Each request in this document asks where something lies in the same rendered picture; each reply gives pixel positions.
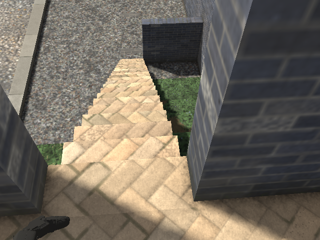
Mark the stairs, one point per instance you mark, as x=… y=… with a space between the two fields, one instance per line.
x=126 y=121

